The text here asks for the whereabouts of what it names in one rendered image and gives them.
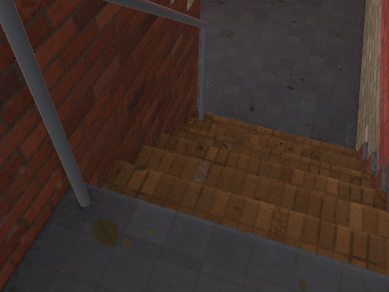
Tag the stairs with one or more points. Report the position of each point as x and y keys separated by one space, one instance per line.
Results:
x=298 y=191

